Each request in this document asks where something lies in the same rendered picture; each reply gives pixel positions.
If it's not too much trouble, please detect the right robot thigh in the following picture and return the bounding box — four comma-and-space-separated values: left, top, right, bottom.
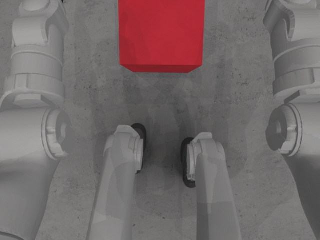
186, 138, 242, 240

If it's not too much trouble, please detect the left robot thigh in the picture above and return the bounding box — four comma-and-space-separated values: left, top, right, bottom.
86, 132, 144, 240

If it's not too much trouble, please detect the robot thigh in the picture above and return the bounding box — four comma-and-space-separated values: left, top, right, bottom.
86, 132, 144, 240
186, 138, 242, 240

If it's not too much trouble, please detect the carton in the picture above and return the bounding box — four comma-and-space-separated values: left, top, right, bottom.
118, 0, 205, 73

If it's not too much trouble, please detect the right robot forearm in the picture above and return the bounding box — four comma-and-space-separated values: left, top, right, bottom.
263, 0, 320, 104

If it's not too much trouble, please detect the left robot forearm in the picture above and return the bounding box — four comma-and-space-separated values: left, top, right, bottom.
0, 0, 70, 113

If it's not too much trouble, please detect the right robot upper arm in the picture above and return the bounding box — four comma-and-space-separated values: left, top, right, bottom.
265, 102, 320, 240

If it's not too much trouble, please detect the left robot upper arm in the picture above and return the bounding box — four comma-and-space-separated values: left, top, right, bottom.
0, 106, 76, 240

